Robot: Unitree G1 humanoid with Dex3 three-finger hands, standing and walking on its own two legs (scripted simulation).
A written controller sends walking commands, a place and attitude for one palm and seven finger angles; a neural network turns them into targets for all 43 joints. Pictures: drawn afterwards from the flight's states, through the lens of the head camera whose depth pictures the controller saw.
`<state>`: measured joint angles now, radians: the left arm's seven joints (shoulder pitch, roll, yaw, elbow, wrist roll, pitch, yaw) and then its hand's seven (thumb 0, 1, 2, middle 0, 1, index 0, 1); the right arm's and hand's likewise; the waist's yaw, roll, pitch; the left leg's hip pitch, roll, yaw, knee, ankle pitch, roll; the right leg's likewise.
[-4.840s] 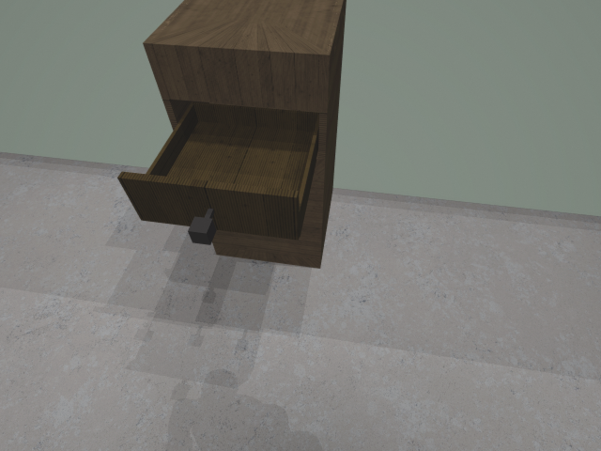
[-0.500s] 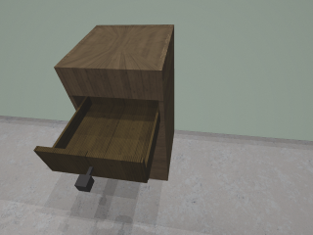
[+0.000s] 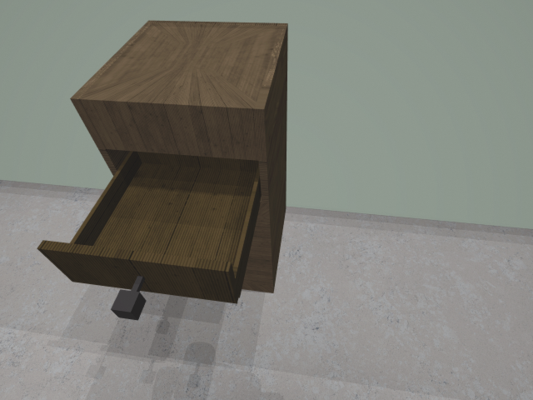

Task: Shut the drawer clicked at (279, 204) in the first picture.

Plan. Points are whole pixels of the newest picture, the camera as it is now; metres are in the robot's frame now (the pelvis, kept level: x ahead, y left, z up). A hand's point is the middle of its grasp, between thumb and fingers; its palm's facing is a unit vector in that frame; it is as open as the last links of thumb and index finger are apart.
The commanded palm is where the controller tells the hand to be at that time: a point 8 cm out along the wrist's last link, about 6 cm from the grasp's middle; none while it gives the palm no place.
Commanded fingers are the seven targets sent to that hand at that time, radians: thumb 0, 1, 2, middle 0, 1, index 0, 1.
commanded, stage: come to a stop and stand still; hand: left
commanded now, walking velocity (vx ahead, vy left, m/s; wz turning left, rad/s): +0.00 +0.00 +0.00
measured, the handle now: (133, 295) +0.33 +0.29 -0.12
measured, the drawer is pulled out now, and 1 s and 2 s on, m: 0.30 0.30 0.30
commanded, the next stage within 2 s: look again from close up in 0.54 s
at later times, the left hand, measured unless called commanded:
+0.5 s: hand out of the picture +0.02 +0.15 -0.17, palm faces +0.03 -0.97 -0.22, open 7.3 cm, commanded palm none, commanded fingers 0.00 0.90 0.90 -0.20 -0.30 -0.20 -0.30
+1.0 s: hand out of the picture +0.01 +0.14 -0.17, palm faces +0.04 -0.98 -0.21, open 7.4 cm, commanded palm none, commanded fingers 0.00 0.90 0.90 -0.20 -0.30 -0.20 -0.30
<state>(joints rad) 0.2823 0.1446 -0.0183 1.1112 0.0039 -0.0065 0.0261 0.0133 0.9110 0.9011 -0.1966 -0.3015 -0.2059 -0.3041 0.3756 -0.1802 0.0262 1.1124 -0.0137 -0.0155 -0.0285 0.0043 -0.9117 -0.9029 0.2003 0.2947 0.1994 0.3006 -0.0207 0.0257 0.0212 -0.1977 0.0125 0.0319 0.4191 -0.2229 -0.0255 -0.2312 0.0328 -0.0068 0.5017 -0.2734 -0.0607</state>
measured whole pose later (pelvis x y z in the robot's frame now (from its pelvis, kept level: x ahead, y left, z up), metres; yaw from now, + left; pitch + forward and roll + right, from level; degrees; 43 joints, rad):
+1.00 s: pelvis +0.02 -0.03 +0.00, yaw +1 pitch -1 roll +1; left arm 0.30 0.13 -0.01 1.14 0.01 -0.02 0.04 0.01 0.91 0.90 -0.20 -0.30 -0.20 -0.30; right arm 0.32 -0.14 0.02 1.15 -0.01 -0.02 -0.04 0.00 -0.91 -0.90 0.20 0.29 0.20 0.30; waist -0.01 0.02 0.01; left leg -0.13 0.06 0.00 0.38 -0.24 -0.06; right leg -0.14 0.08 -0.03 0.43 -0.27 -0.10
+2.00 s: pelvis +0.01 +0.06 -0.01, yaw -4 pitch +0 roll +2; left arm 0.25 0.18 0.04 1.01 0.03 0.01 0.07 0.01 0.90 0.90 -0.20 -0.30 -0.21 -0.30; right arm 0.30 -0.19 -0.04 0.97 -0.03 0.06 -0.01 0.00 -0.91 -0.90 0.20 0.29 0.20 0.30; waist 0.01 0.03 0.04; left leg -0.30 -0.05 0.11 0.69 -0.40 0.02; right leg -0.31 -0.03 0.09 0.66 -0.36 0.02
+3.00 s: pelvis +0.01 +0.10 +0.00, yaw -6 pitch -1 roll -1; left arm 0.33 0.11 -0.02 1.10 0.01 -0.03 0.05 0.01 0.90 0.90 -0.20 -0.30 -0.21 -0.30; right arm 0.32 -0.14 0.00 1.09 -0.02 0.01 -0.03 0.00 -0.91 -0.90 0.20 0.29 0.20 0.30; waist -0.01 0.07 0.03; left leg -0.24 0.05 0.00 0.56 -0.29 -0.01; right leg -0.17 0.08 -0.10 0.44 -0.27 -0.09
